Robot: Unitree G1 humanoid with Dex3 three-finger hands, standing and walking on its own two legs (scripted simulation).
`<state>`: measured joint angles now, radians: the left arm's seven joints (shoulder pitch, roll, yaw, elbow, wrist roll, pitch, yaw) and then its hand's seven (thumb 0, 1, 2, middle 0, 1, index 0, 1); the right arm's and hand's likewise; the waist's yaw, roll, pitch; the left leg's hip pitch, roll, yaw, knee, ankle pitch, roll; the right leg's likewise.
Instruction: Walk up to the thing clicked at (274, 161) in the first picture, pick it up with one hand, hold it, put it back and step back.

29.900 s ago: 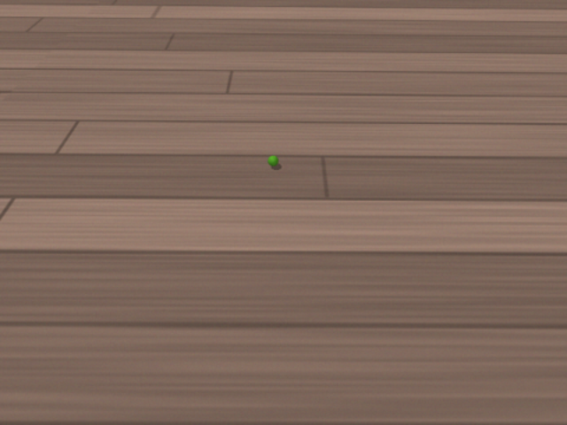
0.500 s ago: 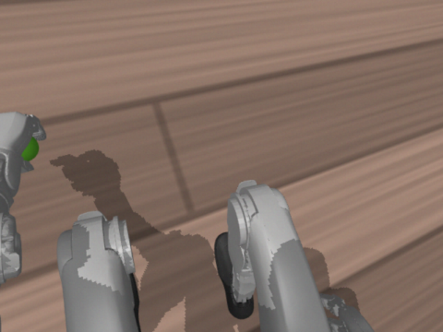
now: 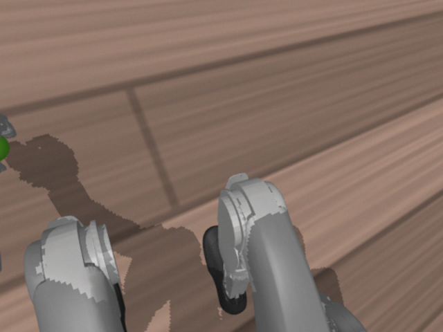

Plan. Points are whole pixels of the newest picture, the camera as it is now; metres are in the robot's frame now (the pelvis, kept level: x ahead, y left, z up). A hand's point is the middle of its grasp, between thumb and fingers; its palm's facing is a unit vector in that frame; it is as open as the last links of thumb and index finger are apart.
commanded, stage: rest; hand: left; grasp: from above
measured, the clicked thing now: out of the picture +0.45 +0.30 -0.24
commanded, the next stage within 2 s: open in 0.90 s
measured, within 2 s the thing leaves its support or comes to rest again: rests again in 0.56 s
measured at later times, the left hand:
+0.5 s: hand out of the picture +0.43 +0.30 -0.25, palm faces -0.46 -0.14 -0.88, open 7.3 cm
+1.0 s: hand out of the picture +0.44 +0.29 -0.25, palm faces -0.46 -0.14 -0.88, open 7.4 cm
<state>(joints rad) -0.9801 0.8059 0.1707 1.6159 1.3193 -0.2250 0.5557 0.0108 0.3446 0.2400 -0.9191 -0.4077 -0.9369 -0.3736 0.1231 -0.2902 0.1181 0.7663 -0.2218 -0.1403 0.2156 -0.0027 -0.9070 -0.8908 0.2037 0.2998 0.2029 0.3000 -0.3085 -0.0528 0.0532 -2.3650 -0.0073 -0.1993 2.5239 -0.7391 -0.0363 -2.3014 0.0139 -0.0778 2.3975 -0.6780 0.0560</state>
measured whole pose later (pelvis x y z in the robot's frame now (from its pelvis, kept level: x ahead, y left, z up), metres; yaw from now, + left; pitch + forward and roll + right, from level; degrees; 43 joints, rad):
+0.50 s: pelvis +0.00 +0.00 -0.01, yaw -2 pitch +30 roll -12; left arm -1.00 0.90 0.17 1.73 1.34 -0.24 0.63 0.01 0.34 0.25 -0.91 -0.42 -0.93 -0.38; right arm 0.09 -0.32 0.18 0.75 -0.27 -0.20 0.26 0.00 -0.91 -0.89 0.20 0.30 0.20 0.30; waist -0.35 -0.10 0.10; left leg -2.36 -0.01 -0.24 2.57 -0.74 -0.03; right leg -2.28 0.03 -0.11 2.41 -0.66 0.06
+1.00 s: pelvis -0.01 +0.01 -0.01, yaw -3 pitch +28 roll -13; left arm -1.03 0.96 0.17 1.80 1.33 -0.24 0.67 0.01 0.34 0.28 -0.89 -0.44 -0.92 -0.40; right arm 0.08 -0.34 0.24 0.74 -0.29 -0.25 0.29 0.00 -0.91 -0.90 0.20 0.30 0.20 0.30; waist -0.38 -0.11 0.15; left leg -2.35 0.00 -0.26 2.58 -0.75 -0.03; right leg -2.27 0.04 -0.13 2.40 -0.65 0.07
